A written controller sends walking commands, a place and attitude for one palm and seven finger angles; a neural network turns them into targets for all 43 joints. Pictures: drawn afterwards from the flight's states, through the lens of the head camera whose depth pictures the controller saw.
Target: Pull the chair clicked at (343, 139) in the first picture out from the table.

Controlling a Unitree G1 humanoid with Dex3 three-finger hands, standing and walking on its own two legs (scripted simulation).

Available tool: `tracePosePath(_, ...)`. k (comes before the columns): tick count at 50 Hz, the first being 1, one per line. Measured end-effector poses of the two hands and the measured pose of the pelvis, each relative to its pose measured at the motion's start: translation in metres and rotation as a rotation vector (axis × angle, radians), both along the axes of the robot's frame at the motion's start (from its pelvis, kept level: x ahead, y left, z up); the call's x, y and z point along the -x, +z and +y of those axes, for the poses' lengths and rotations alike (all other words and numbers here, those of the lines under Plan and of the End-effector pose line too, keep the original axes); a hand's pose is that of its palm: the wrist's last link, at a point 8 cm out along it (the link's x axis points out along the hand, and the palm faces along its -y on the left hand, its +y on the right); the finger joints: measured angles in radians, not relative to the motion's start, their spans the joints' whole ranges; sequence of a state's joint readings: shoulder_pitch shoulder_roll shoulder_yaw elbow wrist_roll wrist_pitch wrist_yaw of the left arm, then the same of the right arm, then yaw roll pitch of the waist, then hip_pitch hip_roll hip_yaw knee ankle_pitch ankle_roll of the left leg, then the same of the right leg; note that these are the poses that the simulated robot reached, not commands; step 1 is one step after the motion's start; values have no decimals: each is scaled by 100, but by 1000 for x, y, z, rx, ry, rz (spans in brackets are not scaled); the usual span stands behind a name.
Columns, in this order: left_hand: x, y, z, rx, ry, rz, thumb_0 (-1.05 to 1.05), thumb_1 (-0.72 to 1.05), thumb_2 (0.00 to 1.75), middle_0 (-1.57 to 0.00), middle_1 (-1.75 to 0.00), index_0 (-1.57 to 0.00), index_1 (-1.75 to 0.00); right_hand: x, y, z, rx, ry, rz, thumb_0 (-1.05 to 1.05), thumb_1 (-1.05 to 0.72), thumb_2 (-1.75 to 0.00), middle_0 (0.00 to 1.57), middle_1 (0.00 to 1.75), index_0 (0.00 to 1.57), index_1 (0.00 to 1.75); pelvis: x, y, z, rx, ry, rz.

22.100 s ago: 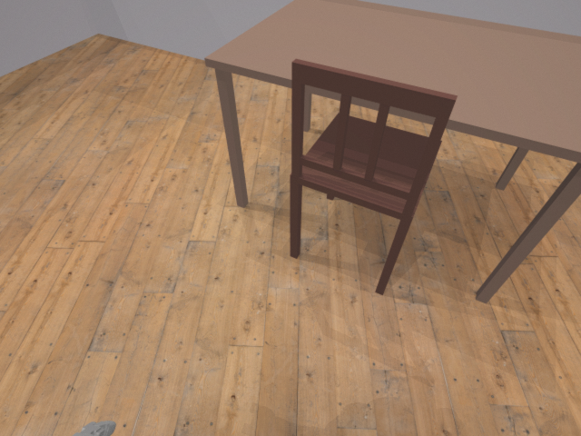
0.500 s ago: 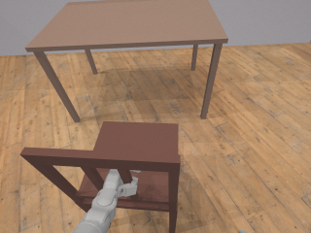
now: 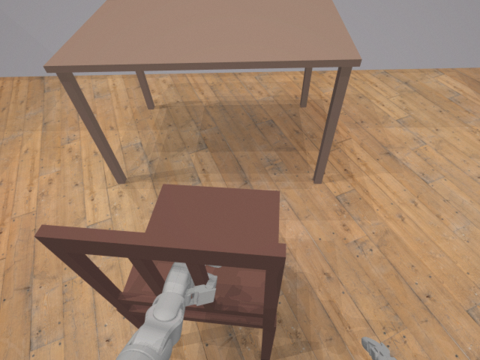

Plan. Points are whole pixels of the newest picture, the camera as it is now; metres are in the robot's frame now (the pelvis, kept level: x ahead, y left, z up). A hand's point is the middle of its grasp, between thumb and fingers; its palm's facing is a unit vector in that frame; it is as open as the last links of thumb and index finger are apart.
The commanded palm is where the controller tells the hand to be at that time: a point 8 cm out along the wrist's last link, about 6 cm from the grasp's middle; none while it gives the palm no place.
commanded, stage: open the thumb and straighten the fingers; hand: left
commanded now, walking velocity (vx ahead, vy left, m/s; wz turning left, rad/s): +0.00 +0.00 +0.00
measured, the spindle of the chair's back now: (154, 280) +0.29 +0.19 -0.10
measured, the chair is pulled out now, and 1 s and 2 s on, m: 0.69 0.69 0.69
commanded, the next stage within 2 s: draw the fingers out of the gap in 0.74 s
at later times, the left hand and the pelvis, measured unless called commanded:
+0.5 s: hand (206, 285) +0.27 +0.08 -0.07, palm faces -0.14 -0.98 -0.13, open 14.2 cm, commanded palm +0.25 +0.14 -0.05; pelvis +0.00 +0.00 -0.03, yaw +2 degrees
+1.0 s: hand (199, 303) +0.24 +0.09 -0.07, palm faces -0.13 -0.98 -0.13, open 17.4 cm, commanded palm +0.21 +0.14 -0.05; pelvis +0.02 +0.00 -0.04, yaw +3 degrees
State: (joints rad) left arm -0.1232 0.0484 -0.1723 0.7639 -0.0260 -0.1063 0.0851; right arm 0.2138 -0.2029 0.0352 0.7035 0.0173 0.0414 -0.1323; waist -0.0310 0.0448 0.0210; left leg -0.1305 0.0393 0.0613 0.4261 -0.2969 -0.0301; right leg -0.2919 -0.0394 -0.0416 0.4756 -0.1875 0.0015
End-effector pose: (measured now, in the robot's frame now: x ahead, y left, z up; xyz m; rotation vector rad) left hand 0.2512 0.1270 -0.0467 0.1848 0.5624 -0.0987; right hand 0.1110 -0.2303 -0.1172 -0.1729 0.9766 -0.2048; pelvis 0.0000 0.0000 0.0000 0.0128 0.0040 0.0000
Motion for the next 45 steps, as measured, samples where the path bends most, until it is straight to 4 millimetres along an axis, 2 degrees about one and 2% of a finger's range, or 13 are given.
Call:
tracePosePath(5,-1,0,0,35,8,-11,8,63,81,-31,-131,-50,-145,1,0,-5,-40,-10,-20,1,-91,-90,20,30,20,30,0,-4,-3,-4,17,44)
tracePosePath(8,-3,2,0,37,-4,-40,6,54,75,-35,-134,-50,-145,-1,1,-11,-39,1,-52,1,-91,-90,20,30,20,30,1,-9,-4,-4,19,75)
tracePosePath(13,-6,1,1,30,-10,-38,3,20,57,-39,-136,-50,-144,-9,-2,-21,-22,21,-93,1,-91,-90,20,30,20,30,2,-18,-3,-4,22,114)
tracePosePath(17,-7,0,4,20,-7,-17,2,-12,41,-40,-131,-47,-135,-18,-4,-23,-13,28,-126,1,-91,-90,20,30,20,30,1,-22,-3,-5,25,133)
tracePosePath(20,-6,-1,6,19,2,-2,1,-29,33,-39,-120,-42,-123,-25,-5,-22,-11,37,-149,1,-91,-90,20,30,20,30,0,-25,-4,-6,29,143)
tracePosePath(24,-5,-1,7,17,5,0,1,-42,26,-33,-99,-35,-100,-35,-6,-17,-15,54,-175,1,-91,-90,20,30,20,30,-3,-28,-4,-4,37,152)
tracePosePath(35,1,-4,13,12,15,12,0,-53,21,-10,-29,-10,-29,-54,-9,-7,-22,95,-210,1,-91,-90,20,30,20,30,-11,-35,-5,2,52,174)
tracePosePath(39,3,-4,14,12,13,10,-1,-53,21,-5,-14,-5,-14,-58,-10,-6,-13,101,-216,1,-91,-90,20,30,20,30,-13,-37,-4,5,58,179)
tracePosePath(45,6,-6,16,20,18,13,-1,-54,21,-2,-5,-2,-4,-60,-9,-6,0,102,-219,1,-91,-90,20,30,20,30,-15,-39,-2,6,58,188)
